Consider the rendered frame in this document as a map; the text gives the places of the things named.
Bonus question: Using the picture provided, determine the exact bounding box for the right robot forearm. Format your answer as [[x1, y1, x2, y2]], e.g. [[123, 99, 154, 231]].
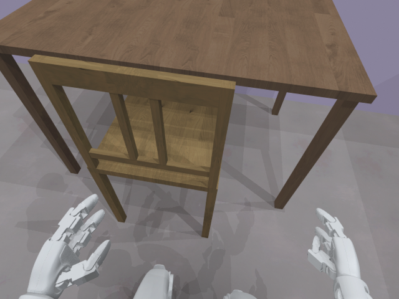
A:
[[333, 275, 373, 299]]

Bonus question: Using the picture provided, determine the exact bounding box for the left robot shin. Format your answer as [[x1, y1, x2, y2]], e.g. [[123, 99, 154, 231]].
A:
[[154, 265, 166, 270]]

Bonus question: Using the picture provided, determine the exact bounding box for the table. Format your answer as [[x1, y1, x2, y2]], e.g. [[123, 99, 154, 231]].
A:
[[0, 0, 377, 209]]

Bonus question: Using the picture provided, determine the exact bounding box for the chair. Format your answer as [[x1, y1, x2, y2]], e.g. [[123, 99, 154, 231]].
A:
[[28, 54, 236, 238]]

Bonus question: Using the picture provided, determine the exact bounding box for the robot right hand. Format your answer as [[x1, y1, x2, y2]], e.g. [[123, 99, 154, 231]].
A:
[[308, 208, 361, 280]]

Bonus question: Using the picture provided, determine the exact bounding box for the robot left thigh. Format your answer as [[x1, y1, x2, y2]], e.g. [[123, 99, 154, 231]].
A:
[[133, 268, 173, 299]]

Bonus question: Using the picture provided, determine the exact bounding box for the robot left hand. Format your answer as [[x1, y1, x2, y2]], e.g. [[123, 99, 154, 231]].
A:
[[27, 194, 111, 299]]

